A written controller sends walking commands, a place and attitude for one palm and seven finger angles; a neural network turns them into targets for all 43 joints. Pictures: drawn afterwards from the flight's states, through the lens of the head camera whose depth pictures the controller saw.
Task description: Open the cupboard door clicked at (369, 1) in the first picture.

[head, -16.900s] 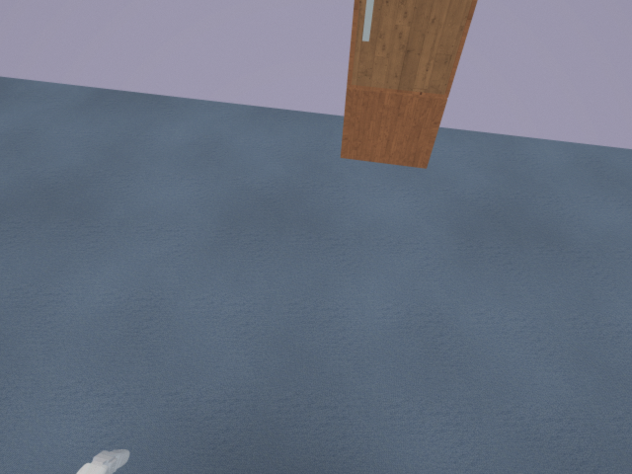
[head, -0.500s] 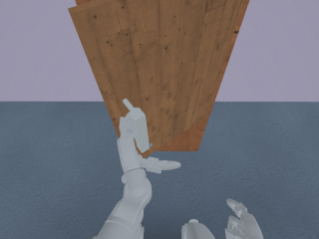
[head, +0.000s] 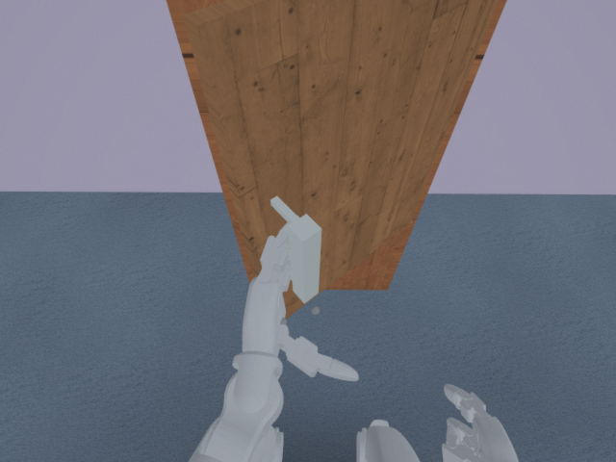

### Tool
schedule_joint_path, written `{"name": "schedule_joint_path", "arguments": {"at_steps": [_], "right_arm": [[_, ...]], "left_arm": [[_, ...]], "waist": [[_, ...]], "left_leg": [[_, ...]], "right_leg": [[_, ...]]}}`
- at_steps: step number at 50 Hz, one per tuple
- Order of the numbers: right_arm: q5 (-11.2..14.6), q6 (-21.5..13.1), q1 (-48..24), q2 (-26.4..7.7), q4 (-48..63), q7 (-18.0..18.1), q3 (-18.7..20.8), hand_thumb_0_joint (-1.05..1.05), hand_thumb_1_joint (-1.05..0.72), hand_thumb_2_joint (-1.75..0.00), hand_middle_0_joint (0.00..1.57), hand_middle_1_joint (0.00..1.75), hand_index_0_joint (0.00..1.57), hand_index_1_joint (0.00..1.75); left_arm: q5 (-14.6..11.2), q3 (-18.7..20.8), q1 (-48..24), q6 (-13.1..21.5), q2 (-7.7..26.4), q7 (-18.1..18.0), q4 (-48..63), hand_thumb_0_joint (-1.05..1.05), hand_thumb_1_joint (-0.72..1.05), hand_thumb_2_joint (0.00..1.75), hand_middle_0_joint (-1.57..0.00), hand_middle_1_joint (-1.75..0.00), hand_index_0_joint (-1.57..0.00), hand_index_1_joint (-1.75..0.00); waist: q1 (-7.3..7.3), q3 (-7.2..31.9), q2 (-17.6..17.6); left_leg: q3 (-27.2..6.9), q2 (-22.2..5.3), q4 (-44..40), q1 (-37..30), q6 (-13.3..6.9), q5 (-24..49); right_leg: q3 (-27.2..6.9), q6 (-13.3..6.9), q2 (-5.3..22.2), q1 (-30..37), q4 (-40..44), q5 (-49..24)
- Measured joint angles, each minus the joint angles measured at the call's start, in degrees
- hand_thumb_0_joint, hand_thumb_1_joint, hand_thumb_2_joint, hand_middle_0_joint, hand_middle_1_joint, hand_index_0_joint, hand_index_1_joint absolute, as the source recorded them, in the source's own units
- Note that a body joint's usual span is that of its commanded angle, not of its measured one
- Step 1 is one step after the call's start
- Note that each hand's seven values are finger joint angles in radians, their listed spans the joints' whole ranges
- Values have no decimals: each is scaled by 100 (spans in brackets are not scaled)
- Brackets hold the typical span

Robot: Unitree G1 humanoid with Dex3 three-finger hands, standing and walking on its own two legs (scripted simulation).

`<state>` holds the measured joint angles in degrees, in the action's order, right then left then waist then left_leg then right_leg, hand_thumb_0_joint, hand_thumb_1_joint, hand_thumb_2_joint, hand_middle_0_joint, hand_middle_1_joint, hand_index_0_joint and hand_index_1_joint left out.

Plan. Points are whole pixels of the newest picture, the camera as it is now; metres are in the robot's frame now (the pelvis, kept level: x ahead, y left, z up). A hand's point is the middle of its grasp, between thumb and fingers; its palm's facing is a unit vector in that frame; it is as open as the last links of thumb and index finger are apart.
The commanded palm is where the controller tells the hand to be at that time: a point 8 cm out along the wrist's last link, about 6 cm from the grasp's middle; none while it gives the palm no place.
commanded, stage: slide the hand sideways off the handle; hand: left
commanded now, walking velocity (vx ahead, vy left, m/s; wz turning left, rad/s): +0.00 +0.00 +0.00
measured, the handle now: (293, 252) +0.37 +0.04 +0.04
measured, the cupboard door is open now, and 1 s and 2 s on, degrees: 40 40 40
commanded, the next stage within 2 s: draw the hand back to the body in 0.76 s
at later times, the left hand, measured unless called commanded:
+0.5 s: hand (276, 349) +0.25 +0.05 +0.04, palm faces -0.03 -1.00 +0.01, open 16.3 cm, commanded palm +0.22 +0.11 +0.04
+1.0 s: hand (240, 362) +0.23 +0.09 +0.07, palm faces +0.01 -1.00 -0.04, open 16.3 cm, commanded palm +0.19 +0.14 +0.07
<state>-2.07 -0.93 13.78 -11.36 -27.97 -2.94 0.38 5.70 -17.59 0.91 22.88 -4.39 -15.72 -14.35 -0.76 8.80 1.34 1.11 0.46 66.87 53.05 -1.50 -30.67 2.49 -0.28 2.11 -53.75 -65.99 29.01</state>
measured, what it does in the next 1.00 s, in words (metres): stands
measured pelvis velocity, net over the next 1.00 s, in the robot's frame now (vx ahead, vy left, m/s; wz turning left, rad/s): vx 0.01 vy -0.03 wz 0.02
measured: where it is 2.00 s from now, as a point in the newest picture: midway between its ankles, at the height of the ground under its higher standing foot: outside the picture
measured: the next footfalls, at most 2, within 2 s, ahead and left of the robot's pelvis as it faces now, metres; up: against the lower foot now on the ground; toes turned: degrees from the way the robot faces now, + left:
none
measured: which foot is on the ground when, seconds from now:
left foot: down 0.00-1.00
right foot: down 0.00-1.00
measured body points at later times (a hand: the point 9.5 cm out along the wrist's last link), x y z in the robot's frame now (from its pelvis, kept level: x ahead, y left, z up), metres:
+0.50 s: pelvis +0.01 -0.01 +0.00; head +0.09 -0.01 +0.44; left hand +0.24 +0.11 +0.04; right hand +0.21 -0.22 -0.09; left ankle +0.02 +0.10 -0.65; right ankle +0.03 -0.12 -0.65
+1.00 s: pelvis +0.01 -0.03 -0.01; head +0.08 -0.04 +0.44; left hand +0.22 +0.14 +0.07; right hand +0.20 -0.25 -0.09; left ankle +0.02 +0.10 -0.65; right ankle +0.03 -0.12 -0.65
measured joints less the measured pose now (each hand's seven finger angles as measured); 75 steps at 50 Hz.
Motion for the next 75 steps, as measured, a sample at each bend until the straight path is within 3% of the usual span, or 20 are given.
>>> {"name": "schedule_joint_path", "arguments": {"at_steps": [3,13,21,26,31,39,47,53,60,69,72,75], "right_arm": [[8,78,-47,36,48,19,-23,1,-90,-90,21,30,20,30],[76,20,-114,44,228,149,-103,1,-90,-90,21,30,20,30],[75,-34,-189,-1,366,197,-97,1,-90,-90,21,30,20,30],[85,-24,-157,35,390,261,-90,1,-90,-90,21,30,20,30],[100,-105,-70,12,366,296,-91,1,-90,-90,21,30,20,30],[121,-200,-39,-91,405,341,-59,1,-90,-90,21,30,20,30],[139,-304,-48,-81,398,409,-7,1,-90,-90,21,30,20,30],[250,-190,78,-49,428,464,-47,1,-90,-90,21,30,20,30],[332,-209,227,-125,548,590,-152,1,-90,-90,21,30,20,30],[418,-431,265,-227,458,665,-127,1,-90,-90,21,30,20,30],[388,-352,285,-187,382,807,-139,1,-90,-90,21,30,20,30],[372,-274,275,-153,352,895,-174,1,-90,-90,21,30,20,30]], "left_arm": [[15,-16,219,-15,109,78,190,-1,-50,30,-13,-30,-14,-31],[-346,133,1162,-13,448,447,1072,-1,-50,30,-15,-30,-16,-31],[-253,99,1530,-45,510,747,1443,-1,-50,30,-15,-30,-15,-31],[-433,342,1849,-149,627,886,1668,-1,-50,30,-15,-30,-15,-31],[-625,627,2205,-1,777,1011,1972,-1,-50,30,-15,-30,-15,-30],[-761,678,2567,67,885,1518,2211,-1,-50,30,-15,-30,-14,-30],[-948,915,2568,26,987,1495,2421,-1,-50,30,-15,-30,-15,-30],[-1086,1193,2873,-249,1248,1676,3077,-1,-50,30,-15,-30,-15,-30],[-1393,1468,3195,-713,1320,1998,3170,-1,-50,30,-15,-30,-15,-30],[-1739,2025,3244,-731,1640,2217,3445,-1,-47,32,-16,-30,-15,-30],[-1250,2049,3274,-1193,1931,1756,3666,-1,-42,34,-16,-30,-15,-30],[-982,2066,3407,-1627,2029,1370,3791,-1,-34,37,-16,-30,-15,-30]], "waist": [[24,-17,-18],[115,-57,25],[133,-60,16],[150,-49,-2],[149,-9,37],[132,6,69],[138,5,47],[161,17,153],[124,0,190],[136,-65,152],[201,-53,144],[190,-97,208]], "left_leg": [[5,-21,54,-13,1,-50],[-89,-17,-17,-162,28,-68],[-149,-12,129,-28,69,-142],[-142,-44,132,-37,108,-174],[-212,-55,146,-43,151,-199],[-245,-67,271,75,190,-245],[-272,-91,395,180,229,-273],[-274,-102,24,-327,236,-163],[-267,-99,-552,-956,209,65],[-326,-139,-831,-1446,181,132],[-260,-130,-1117,-1782,170,216],[-207,-103,-1479,-2154,110,351]], "right_leg": [[-6,-2,-21,12,-39,34],[86,-17,-21,211,68,65],[143,-58,-13,90,-91,167],[134,-94,-46,71,-126,205],[201,-132,-58,101,-133,248],[230,-172,-68,-21,-275,311],[255,-214,-90,-130,-406,345],[256,-200,-113,380,-30,233],[251,-169,-128,1021,564,2],[308,-138,-185,1594,994,-139],[243,-106,-181,1903,1263,-232],[192,-58,-164,2264,1623,-377]]}}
